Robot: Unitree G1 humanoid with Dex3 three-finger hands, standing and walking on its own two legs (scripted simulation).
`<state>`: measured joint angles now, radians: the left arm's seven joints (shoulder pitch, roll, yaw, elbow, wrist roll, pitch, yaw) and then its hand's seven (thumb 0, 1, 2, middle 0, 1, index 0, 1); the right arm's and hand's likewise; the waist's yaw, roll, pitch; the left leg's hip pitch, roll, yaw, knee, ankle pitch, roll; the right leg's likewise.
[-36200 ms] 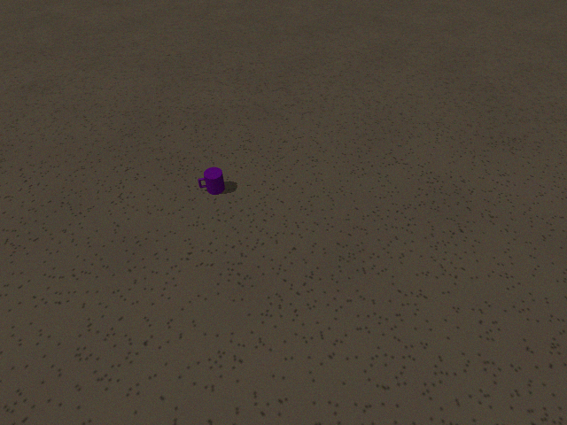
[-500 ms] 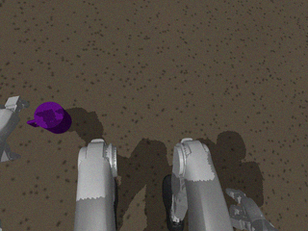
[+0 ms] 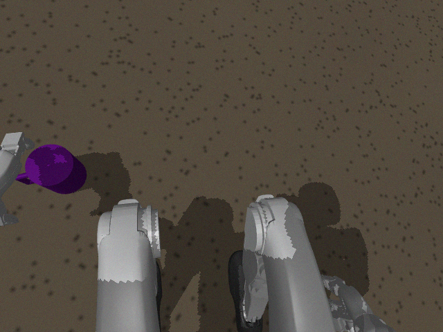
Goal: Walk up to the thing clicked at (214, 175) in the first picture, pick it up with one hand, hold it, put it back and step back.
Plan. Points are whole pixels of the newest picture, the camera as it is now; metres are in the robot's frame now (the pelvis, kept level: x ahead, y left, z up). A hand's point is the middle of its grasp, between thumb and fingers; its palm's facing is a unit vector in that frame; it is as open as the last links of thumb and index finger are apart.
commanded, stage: rise first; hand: left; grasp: from above
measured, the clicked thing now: (51, 172) +0.41 +0.36 -0.28
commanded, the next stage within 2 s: approach in 0.38 s
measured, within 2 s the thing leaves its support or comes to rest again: neither
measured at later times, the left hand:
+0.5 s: hand (15, 181) +0.36 +0.38 -0.17, palm faces -0.43 -0.14 -0.89, open 14.2 cm
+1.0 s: hand (49, 137) +0.44 +0.32 -0.14, palm faces -0.36 -0.04 -0.93, open 14.2 cm
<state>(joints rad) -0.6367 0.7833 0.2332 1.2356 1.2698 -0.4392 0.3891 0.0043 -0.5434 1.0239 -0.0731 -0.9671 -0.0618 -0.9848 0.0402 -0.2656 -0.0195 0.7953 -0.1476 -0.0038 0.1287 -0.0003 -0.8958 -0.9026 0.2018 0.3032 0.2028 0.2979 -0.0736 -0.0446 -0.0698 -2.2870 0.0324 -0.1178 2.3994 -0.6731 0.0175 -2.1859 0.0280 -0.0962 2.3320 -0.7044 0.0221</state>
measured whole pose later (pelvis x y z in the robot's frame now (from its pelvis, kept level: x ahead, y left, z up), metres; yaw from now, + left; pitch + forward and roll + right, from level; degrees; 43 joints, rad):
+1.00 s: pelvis +0.00 +0.00 +0.01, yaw +0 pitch +34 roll -7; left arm -0.87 0.71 0.15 1.38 1.25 -0.16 0.46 0.01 -0.55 1.00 -0.08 -1.03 -0.08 -1.04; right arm 0.09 -0.26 0.02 0.77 -0.13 -0.06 0.13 0.00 -0.91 -0.90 0.20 0.30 0.20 0.30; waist -0.19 0.00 -0.09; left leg -2.30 0.05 -0.11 2.37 -0.68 0.01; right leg -2.22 0.04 -0.09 2.31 -0.70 0.02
